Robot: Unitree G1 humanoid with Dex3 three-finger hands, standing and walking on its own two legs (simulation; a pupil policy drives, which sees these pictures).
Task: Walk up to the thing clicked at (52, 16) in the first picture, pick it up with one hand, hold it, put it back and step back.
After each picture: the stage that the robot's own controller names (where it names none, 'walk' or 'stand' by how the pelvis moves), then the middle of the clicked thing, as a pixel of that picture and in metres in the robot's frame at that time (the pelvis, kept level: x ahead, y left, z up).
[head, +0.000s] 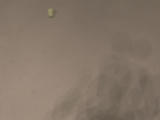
stand; (50, 13) +1.89 +0.49 -0.72
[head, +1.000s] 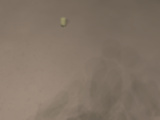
walk; (63, 22) +1.79 +0.26 -0.70
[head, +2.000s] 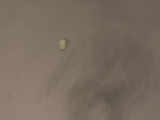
walk; (62, 45) +1.19 +0.22 -0.72
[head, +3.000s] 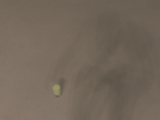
walk; (57, 91) +0.69 +0.27 -0.71
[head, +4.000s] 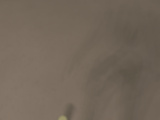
walk; out of the picture +0.40 +0.24 -0.70
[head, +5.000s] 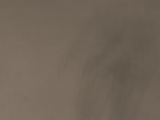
stand; out of the picture +0.28 +0.24 -0.72
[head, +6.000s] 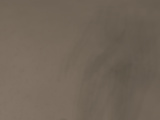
stand; out of the picture +0.30 +0.23 -0.72
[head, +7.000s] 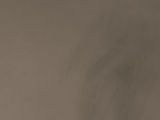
stand; out of the picture +0.28 +0.23 -0.73
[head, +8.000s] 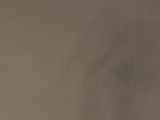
stand; out of the picture +0.27 +0.23 -0.73
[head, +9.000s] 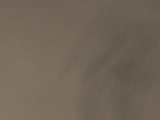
go down; out of the picture +0.27 +0.23 -0.73
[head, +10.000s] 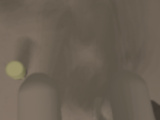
go down; (17, 71) +0.36 +0.26 -0.30
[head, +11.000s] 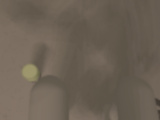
approach; (32, 73) +0.36 +0.25 -0.31
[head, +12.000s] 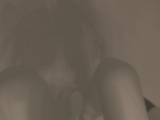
close in; out of the picture +0.35 +0.28 -0.22
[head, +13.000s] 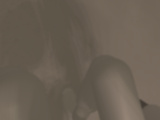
close; out of the picture +0.36 +0.28 -0.21
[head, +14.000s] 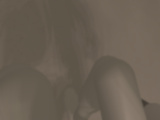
lift; out of the picture +0.34 +0.26 -0.22
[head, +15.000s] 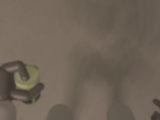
lift; (28, 86) +0.31 +0.19 -0.01
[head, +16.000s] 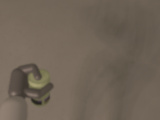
hold; (39, 88) +0.31 +0.18 +0.00
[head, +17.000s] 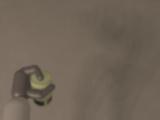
hold; (42, 89) +0.32 +0.17 +0.00
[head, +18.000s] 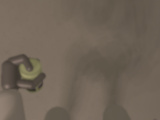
crouch; (32, 76) +0.36 +0.19 -0.06
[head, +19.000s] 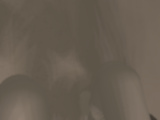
lower; out of the picture +0.40 +0.27 -0.17
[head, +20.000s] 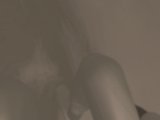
lower; out of the picture +0.40 +0.29 -0.22
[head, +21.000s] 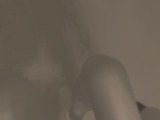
lower; out of the picture +0.39 +0.29 -0.22
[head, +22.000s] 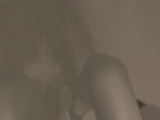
lower; out of the picture +0.39 +0.28 -0.22
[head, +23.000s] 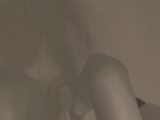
lower; out of the picture +0.39 +0.28 -0.22
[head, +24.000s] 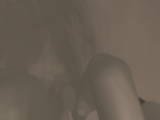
withdraw; out of the picture +0.37 +0.27 -0.22
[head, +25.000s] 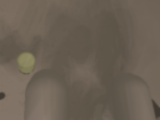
stand; (26, 64) +0.39 +0.23 -0.26
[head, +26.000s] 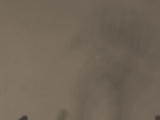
stand; out of the picture +0.33 +0.20 -0.64
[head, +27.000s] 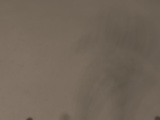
stand; out of the picture +0.33 +0.21 -0.67
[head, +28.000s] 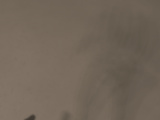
stand; out of the picture +0.33 +0.21 -0.67
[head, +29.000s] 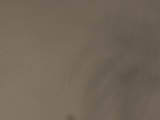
stand; out of the picture +0.35 +0.20 -0.72
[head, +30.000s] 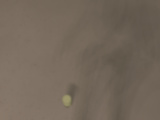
walk; (67, 101) +0.46 +0.16 -0.69
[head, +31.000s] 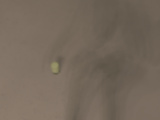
walk; (55, 68) +0.74 +0.25 -0.70
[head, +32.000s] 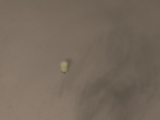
stand; (64, 67) +0.95 +0.24 -0.71
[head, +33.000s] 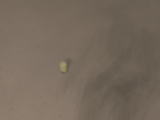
stand; (63, 68) +0.94 +0.24 -0.72
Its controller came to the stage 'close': yes
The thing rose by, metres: 0.71
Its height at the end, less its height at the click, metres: +0.00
